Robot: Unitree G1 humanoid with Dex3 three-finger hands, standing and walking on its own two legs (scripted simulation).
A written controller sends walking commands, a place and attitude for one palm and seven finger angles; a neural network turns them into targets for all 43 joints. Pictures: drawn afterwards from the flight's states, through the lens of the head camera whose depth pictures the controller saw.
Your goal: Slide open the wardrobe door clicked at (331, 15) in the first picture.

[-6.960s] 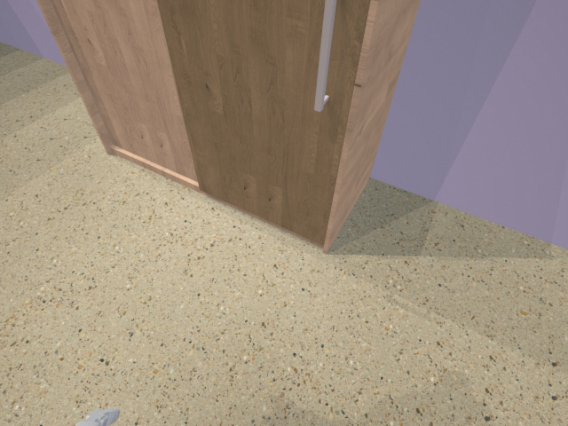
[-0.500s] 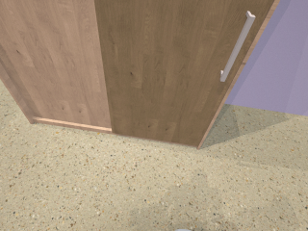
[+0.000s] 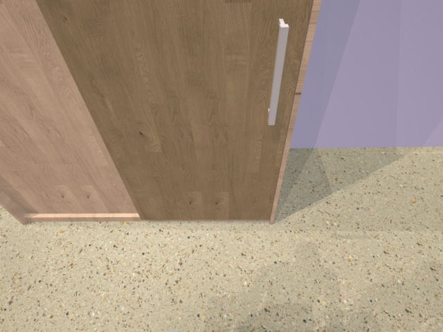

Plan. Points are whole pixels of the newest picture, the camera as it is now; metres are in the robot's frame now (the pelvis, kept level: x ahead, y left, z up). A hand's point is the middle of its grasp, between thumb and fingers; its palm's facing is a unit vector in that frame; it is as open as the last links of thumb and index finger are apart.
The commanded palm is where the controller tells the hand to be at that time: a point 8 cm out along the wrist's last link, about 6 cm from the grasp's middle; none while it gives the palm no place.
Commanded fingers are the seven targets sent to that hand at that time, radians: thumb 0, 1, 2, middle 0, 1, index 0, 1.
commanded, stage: take the last steps up to it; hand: right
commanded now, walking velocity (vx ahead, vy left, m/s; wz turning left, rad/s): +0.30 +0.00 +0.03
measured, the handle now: (275, 77) +0.74 -0.13 +0.09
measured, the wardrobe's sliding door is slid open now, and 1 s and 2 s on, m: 0.00 0.00 0.00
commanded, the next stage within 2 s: come to a stop and stand still in 0.50 s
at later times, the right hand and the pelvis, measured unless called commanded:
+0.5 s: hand (286, 265) +0.31 -0.14 -0.17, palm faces -0.03 +0.98 -0.18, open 7.4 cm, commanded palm none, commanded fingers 0.00 -0.90 -0.90 0.20 0.30 0.20 0.30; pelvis +0.18 +0.03 -0.02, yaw +0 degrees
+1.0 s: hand (309, 286) +0.26 -0.19 -0.18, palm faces +0.03 +0.98 -0.21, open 7.4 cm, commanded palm none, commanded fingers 0.00 -0.90 -0.90 0.20 0.30 0.20 0.30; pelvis +0.24 +0.00 -0.01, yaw +3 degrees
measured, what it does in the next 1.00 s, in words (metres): walks ahead: left foot, then right foot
